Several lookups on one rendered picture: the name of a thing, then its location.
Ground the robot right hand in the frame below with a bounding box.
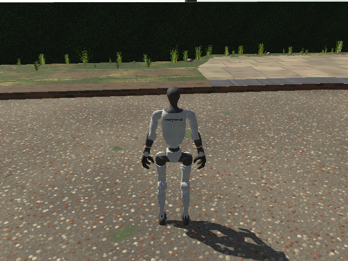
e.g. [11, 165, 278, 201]
[194, 155, 206, 169]

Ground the left robot thigh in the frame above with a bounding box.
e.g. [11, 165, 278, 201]
[156, 152, 167, 191]

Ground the left robot forearm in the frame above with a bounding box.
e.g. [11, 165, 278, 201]
[143, 132, 153, 157]

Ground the robot left upper arm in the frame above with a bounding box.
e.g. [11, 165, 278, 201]
[148, 110, 163, 140]

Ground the robot right shin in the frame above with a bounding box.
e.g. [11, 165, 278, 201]
[182, 182, 190, 218]

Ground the robot left hand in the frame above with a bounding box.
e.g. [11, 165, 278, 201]
[141, 155, 154, 169]

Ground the right robot forearm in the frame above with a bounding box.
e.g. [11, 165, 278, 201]
[194, 132, 205, 157]

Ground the robot right upper arm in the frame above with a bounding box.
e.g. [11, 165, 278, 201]
[185, 110, 200, 140]

